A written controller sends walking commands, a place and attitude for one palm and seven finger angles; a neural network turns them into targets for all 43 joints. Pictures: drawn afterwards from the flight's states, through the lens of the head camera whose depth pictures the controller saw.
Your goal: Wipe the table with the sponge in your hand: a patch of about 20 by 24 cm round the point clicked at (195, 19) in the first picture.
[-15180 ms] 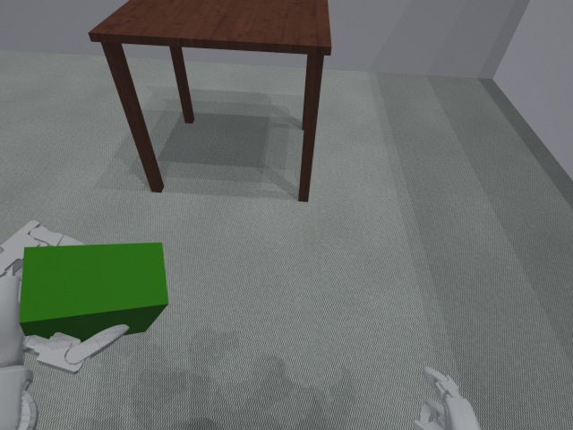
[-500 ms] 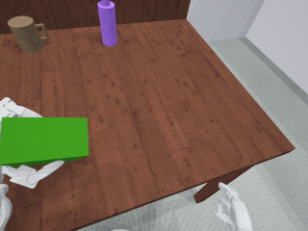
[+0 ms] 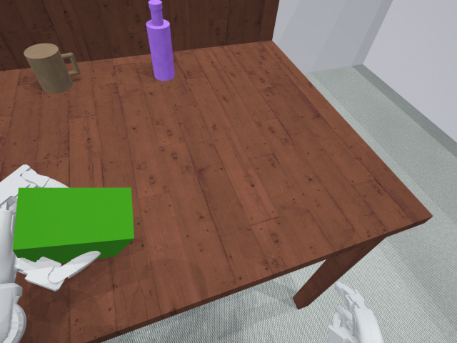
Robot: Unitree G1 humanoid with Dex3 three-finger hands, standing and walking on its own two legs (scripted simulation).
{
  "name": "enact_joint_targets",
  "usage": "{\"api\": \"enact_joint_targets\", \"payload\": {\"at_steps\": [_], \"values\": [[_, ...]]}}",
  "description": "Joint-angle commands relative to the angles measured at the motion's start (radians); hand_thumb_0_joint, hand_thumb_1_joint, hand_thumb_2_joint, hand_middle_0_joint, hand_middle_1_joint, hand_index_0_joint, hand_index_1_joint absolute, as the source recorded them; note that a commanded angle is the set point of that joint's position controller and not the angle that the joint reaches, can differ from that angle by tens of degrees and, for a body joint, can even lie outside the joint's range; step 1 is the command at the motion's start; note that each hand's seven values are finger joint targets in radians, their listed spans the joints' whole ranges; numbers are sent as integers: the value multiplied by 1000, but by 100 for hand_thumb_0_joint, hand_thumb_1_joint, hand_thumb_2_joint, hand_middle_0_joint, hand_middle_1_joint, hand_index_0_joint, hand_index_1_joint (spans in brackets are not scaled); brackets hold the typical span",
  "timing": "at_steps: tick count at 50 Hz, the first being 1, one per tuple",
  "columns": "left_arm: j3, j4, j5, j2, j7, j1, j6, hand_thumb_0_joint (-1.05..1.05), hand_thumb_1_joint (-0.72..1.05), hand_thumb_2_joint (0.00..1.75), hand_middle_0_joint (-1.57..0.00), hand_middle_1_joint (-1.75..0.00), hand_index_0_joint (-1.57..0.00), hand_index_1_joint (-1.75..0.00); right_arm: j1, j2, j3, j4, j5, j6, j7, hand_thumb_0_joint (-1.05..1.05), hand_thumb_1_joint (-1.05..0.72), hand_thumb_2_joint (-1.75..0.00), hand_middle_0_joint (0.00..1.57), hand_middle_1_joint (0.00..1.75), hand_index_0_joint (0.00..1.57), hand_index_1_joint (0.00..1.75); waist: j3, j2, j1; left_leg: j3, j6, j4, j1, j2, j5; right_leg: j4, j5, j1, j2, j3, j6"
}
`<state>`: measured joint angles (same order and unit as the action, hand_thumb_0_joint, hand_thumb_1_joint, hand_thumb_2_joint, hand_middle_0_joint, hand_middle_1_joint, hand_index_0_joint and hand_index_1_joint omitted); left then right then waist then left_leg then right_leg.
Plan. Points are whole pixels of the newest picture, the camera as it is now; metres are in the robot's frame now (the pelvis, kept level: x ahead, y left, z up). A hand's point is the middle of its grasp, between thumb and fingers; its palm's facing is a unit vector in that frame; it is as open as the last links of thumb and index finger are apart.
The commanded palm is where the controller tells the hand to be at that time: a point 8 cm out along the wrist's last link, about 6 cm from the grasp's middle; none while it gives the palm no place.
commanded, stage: look again from close up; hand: left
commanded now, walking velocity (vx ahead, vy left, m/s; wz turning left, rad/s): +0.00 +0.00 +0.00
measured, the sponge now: (91, 227) +0.23 +0.22 +0.13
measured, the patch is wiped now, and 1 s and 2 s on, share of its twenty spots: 0.00 0.00 0.00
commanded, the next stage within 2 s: shuffle to correct the standing spot in 0.12 s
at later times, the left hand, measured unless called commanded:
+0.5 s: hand (76, 215) +0.24 +0.23 +0.15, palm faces +0.34 -0.86 -0.37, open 10.5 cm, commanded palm +0.17 +0.26 +0.17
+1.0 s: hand (121, 222) +0.23 +0.17 +0.15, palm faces +0.30 -0.87 -0.39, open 10.5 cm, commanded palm +0.17 +0.21 +0.17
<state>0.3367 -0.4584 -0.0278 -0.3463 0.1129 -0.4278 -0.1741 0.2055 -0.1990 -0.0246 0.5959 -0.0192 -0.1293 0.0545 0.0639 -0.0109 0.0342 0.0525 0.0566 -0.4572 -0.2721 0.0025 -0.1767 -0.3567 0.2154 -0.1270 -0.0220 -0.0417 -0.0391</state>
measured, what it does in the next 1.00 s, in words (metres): shifts its weight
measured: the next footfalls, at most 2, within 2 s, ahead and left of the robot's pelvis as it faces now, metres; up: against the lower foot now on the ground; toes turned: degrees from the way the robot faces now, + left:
none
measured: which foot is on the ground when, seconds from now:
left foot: down 0.00-1.00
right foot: down 0.00-1.00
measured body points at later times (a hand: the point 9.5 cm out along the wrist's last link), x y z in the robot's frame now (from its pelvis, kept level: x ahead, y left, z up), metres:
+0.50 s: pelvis +0.01 -0.01 +0.00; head +0.05 +0.01 +0.45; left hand +0.21 +0.28 +0.17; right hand +0.19 -0.23 -0.07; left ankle +0.05 +0.08 -0.74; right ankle -0.02 -0.15 -0.74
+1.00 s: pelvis +0.01 -0.07 -0.01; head +0.04 -0.05 +0.44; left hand +0.21 +0.22 +0.17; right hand +0.18 -0.31 -0.08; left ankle +0.05 +0.08 -0.74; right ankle -0.02 -0.15 -0.74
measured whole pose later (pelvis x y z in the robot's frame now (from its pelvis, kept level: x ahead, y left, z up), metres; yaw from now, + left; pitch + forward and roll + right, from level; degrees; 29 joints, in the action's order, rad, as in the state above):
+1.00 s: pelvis +0.01 -0.07 -0.01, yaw -1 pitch +0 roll -2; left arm 0.37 -0.55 -0.09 -0.39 0.07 -0.47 -0.13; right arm 0.19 -0.21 0.02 0.56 -0.03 -0.08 0.05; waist 0.07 0.00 0.01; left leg 0.01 -0.04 -0.55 -0.32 -0.10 -0.23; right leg -0.45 0.28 -0.17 0.08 -0.07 0.06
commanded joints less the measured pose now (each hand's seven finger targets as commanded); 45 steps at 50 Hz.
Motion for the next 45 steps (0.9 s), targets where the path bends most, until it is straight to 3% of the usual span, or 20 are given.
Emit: {"api": "enact_joint_targets", "payload": {"at_steps": [1,2,6,7,11,12,15,18,20,21,22,25,27,29,32,35,37,41,42,45], "values": [[134,-252,-1,-207,25,100,-74,0,10,130,-120,-160,-120,-160,-107,-126,57,-165,0,-60,8,0,-90,-90,20,30,20,30,-150,86,-15,-108,-35,122,75,-97,-105,53,-49,-9,-35,57,53],[99,-231,-8,-164,18,82,-76,0,10,130,-120,-160,-120,-160,-92,-122,53,-164,4,-54,7,0,-90,-90,20,30,20,30,-139,77,-18,-113,-31,120,70,-94,-95,59,-54,-10,-35,49,55],[135,-214,-10,-192,19,54,-68,0,10,130,-120,-160,-120,-160,-103,-123,56,-167,-1,-52,6,0,-90,-90,20,30,20,30,-141,60,-16,-100,-37,108,84,-96,-65,63,-72,-20,-39,63,55],[99,-200,-15,-153,12,48,-70,0,10,130,-120,-160,-120,-160,-87,-124,55,-164,3,-45,5,0,-90,-90,20,30,20,30,-138,65,-20,-105,-33,106,84,-92,-48,63,-82,-20,-35,56,56],[130,-218,-14,-188,16,49,-63,0,10,130,-120,-160,-120,-160,-105,-122,56,-169,-3,-47,7,0,-90,-90,20,30,20,30,-158,59,-17,-99,-34,101,101,-97,-8,50,-120,-7,-39,62,53],[105,-206,-23,-161,9,40,-62,0,10,130,-120,-160,-120,-160,-88,-122,53,-166,2,-41,6,0,-90,-90,20,30,20,30,-154,49,-20,-106,-33,110,97,-99,3,52,-120,-4,-31,45,49],[118,-247,-28,-187,7,72,-59,0,10,130,-120,-160,-120,-160,-92,-122,61,-177,-3,-41,6,0,-90,-90,20,30,20,30,-164,62,-21,-118,-39,119,129,-124,71,28,-135,1,-27,39,44],[121,-265,-31,-191,3,89,-54,0,10,130,-120,-160,-120,-160,-93,-118,63,-184,-3,-38,2,0,-90,-90,20,30,20,30,-158,121,-22,-131,-41,147,113,-141,41,13,-99,8,-10,26,40],[128,-279,-33,-197,3,79,-56,0,10,130,-120,-160,-120,-160,-85,-118,68,-187,-3,-38,-3,0,-90,-90,20,30,20,30,-176,116,-21,-130,-45,125,140,-151,114,6,-114,6,-10,18,39],[148,-279,-30,-212,4,69,-52,0,10,130,-120,-160,-120,-160,-107,-116,63,-183,-7,-41,-7,0,-90,-90,20,30,20,30,-183,129,-19,-117,-50,134,145,-153,78,-5,-89,-6,-2,17,38],[110,-278,-37,-171,-4,64,-54,0,10,130,-120,-160,-120,-160,-84,-115,63,-185,-2,-34,-9,0,-90,-90,20,30,20,30,-175,126,-22,-131,-45,138,133,-154,78,1,-83,-2,9,3,36],[134,-296,-40,-195,-5,41,-56,0,10,130,-120,-160,-120,-160,-75,-116,75,-193,-3,-36,-16,0,-90,-90,20,30,20,30,-194,131,-22,-129,-45,92,164,-170,180,11,-117,-2,-6,8,39],[122,-270,-45,-176,-12,20,-48,0,10,130,-120,-160,-120,-160,-80,-115,67,-191,-3,-29,-20,0,-90,-90,20,30,20,30,-167,138,-25,-128,-43,113,128,-170,100,12,-83,-11,8,-2,35],[150,-289,-47,-210,-10,22,-51,0,10,130,-120,-160,-120,-160,-77,-117,77,-196,-3,-30,-18,0,-90,-90,20,30,20,30,-183,122,-24,-129,-38,83,140,-181,128,16,-115,-7,-8,10,39],[139,-279,-54,-189,-16,7,-42,0,10,130,-120,-160,-120,-160,-76,-117,72,-194,-3,-19,-18,0,-90,-90,20,30,20,30,-183,112,-27,-109,-37,69,129,-167,130,19,-136,-9,2,6,38],[154,-298,-56,-214,-18,16,-41,0,10,130,-120,-160,-120,-160,-73,-121,84,-199,-5,-19,-13,0,-90,-90,20,30,20,30,-192,95,-26,-105,-33,20,142,-172,188,15,-191,-9,-19,26,43],[137,-279,-60,-190,-22,2,-34,0,10,130,-120,-160,-120,-160,-73,-118,77,-195,-4,-11,-13,0,-90,-90,20,30,20,30,-187,70,-30,-89,-32,12,129,-161,145,21,-190,-20,-14,29,43],[171,-295,-61,-229,-18,15,-28,0,10,130,-120,-160,-120,-160,-99,-121,83,-196,-9,-13,-10,0,-90,-90,20,30,20,30,-179,57,-29,-69,-39,-25,121,-151,105,17,-204,-51,-33,73,54],[137,-274,-68,-192,-23,4,-28,0,10,130,-120,-160,-120,-160,-79,-116,79,-192,-5,-5,-8,0,-90,-90,20,30,20,30,-175,45,-33,-66,-35,-36,107,-142,82,20,-201,-49,-34,65,55],[163,-291,-72,-223,-19,14,-26,0,10,130,-120,-160,-120,-160,-81,-122,91,-196,-5,-2,-5,0,-90,-90,20,30,20,30,-172,31,-32,-69,-38,-82,87,-132,87,11,-244,-54,-59,95,67]]}}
